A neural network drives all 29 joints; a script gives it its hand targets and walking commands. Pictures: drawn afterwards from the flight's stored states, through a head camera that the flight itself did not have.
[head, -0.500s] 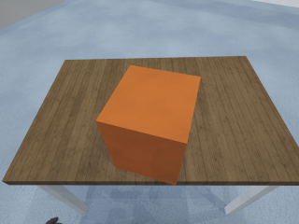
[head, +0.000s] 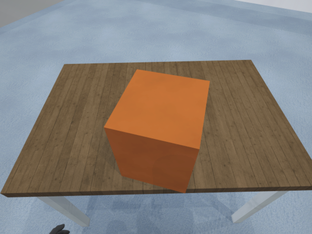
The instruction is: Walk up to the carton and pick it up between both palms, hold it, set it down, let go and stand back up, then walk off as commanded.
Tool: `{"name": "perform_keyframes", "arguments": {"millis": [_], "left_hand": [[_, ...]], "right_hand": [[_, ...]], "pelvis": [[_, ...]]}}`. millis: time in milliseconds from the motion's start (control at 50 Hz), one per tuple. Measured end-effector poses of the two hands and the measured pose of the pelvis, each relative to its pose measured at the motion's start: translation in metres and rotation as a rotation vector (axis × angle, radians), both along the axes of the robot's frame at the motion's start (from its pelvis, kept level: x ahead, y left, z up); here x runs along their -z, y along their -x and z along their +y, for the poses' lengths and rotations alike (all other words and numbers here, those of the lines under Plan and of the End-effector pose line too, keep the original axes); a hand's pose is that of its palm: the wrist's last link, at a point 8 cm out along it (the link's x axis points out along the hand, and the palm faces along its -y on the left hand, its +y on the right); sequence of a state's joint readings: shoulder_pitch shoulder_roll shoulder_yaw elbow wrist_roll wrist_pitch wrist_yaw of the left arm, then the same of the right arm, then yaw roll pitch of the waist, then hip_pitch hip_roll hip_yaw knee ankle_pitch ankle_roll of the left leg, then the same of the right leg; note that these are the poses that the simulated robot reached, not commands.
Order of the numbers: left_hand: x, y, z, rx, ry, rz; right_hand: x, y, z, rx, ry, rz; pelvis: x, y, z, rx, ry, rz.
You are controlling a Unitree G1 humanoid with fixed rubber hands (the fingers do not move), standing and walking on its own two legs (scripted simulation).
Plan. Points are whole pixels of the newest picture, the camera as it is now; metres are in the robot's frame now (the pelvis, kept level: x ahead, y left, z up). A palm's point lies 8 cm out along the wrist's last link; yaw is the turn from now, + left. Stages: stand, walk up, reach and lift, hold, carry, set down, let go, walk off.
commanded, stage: stand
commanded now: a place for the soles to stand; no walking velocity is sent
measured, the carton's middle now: (161, 132) +0.39 +0.00 +0.03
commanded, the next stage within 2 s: reach and lift in 0.08 s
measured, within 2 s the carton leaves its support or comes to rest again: neither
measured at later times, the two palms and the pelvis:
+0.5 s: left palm out of the picture +0.13 +0.24 -0.08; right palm out of the picture +0.11 -0.28 -0.07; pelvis -0.04 -0.03 +0.00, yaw +3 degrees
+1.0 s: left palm out of the picture +0.12 +0.26 -0.02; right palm out of the picture +0.10 -0.23 -0.03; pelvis -0.07 -0.03 +0.00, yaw +3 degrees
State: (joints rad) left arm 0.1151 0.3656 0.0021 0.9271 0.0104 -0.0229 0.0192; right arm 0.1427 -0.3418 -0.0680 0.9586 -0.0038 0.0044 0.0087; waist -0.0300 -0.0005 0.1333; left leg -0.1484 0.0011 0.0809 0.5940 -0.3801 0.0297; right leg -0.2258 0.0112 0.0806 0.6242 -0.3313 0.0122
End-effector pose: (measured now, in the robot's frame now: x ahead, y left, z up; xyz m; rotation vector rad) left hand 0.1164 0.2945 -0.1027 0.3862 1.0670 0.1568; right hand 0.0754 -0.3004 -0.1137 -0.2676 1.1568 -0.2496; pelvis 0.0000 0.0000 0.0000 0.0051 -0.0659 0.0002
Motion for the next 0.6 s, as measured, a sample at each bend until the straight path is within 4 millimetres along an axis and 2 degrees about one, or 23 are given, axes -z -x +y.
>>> {"name": "perform_keyframes", "arguments": {"millis": [120, 200, 280, 380, 420, 480, 600], "left_hand": [[-0.001, -0.001, -0.002, 0.001, 0.001, -0.008], [0.003, -0.004, -0.006, -0.076, -0.014, 0.073], [0.002, -0.022, -0.027, -0.092, 0.032, 0.034], [-0.004, -0.03, -0.057, -0.034, 0.118, -0.034], [-0.009, -0.027, -0.061, -0.032, 0.134, -0.068], [-0.018, -0.019, -0.055, -0.048, 0.126, -0.115], [-0.029, 0.007, -0.031, -0.084, 0.086, -0.139]], "right_hand": [[-0.002, -0.005, -0.001, -0.002, -0.001, -0.023], [0.005, -0.017, -0.002, -0.062, -0.016, -0.068], [0.008, -0.039, 0.002, -0.116, -0.041, -0.154], [-0.02, -0.06, 0.013, -0.134, -0.021, -0.346], [-0.034, -0.058, 0.016, -0.137, -0.008, -0.391], [-0.046, -0.044, 0.018, -0.134, 0.016, -0.395], [-0.049, -0.004, 0.019, -0.085, 0.041, -0.346]], "pelvis": [[-0.001, 0.003, -0.003, 0.004, 0.005, -0.007], [0.005, 0.011, -0.007, -0.02, 0.012, 0.024], [0.01, 0.027, -0.013, -0.047, 0.016, -0.007], [0.006, 0.035, -0.023, -0.061, 0.01, -0.042], [0.002, 0.036, -0.027, -0.061, 0.004, -0.051], [-0.003, 0.036, -0.031, -0.059, -0.001, -0.066], [-0.007, 0.043, -0.031, -0.043, -0.001, -0.116]]}}
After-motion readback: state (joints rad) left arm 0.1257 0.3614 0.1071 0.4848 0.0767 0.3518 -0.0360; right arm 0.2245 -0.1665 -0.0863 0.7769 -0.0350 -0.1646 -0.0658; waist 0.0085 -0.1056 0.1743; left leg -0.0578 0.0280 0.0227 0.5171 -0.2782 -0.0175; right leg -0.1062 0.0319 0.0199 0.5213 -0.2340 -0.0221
